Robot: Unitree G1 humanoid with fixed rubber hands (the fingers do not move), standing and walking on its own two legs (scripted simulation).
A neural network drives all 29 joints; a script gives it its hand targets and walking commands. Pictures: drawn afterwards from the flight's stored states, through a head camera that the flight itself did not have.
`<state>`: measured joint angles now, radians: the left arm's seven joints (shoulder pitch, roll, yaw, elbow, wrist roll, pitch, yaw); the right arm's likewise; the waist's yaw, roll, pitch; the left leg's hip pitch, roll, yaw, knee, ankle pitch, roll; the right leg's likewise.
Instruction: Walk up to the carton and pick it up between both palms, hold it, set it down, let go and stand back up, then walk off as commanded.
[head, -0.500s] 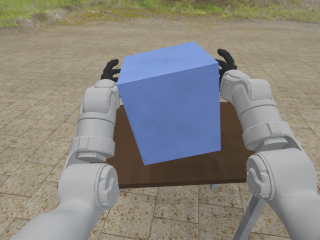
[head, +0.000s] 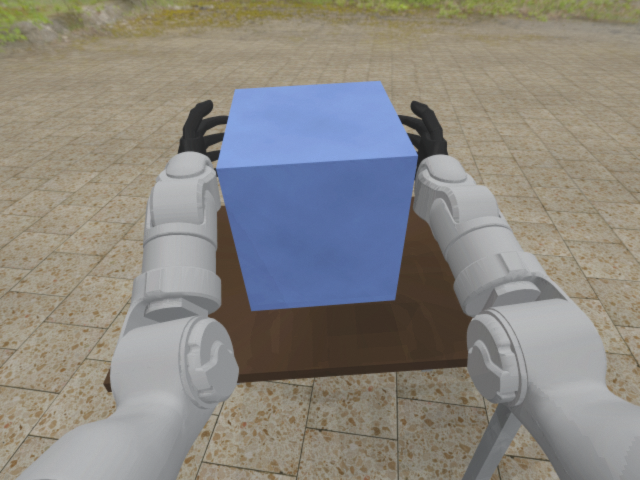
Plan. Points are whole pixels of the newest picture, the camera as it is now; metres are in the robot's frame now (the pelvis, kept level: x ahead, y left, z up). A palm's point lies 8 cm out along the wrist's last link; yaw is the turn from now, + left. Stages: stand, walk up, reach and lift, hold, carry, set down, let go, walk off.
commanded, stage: set down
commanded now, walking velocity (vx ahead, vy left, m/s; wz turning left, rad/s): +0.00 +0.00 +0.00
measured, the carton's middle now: (315, 195) +0.41 +0.01 +0.22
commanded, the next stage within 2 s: none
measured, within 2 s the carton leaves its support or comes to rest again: neither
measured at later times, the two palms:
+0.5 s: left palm (209, 193) +0.41 +0.15 +0.23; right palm (429, 202) +0.39 -0.13 +0.22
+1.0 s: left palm (219, 207) +0.44 +0.15 +0.19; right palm (419, 211) +0.43 -0.13 +0.19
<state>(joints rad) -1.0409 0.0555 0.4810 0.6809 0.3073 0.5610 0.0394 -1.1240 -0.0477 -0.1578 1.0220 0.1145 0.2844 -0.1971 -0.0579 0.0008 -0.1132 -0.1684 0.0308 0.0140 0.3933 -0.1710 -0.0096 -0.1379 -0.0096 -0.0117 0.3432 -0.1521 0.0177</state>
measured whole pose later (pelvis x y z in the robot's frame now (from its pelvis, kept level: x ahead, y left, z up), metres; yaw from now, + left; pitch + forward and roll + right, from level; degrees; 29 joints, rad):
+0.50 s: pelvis +0.01 +0.00 +0.00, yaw +0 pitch -5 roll -1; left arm -0.91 0.05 0.38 0.66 0.28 0.48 0.02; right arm -0.93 -0.01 -0.13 0.86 0.16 0.25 -0.23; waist -0.07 0.00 -0.06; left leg -0.12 0.03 0.01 0.39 -0.18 -0.01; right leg -0.08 -0.01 -0.01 0.32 -0.15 0.02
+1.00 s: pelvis +0.02 +0.00 +0.00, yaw +0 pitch -4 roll -1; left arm -0.91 0.05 0.40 0.74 0.28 0.39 0.03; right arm -0.94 0.00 -0.14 0.94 0.08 0.16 -0.22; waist -0.07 -0.01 -0.01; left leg -0.12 0.03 0.01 0.39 -0.21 -0.01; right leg -0.08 -0.01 -0.01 0.32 -0.18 0.02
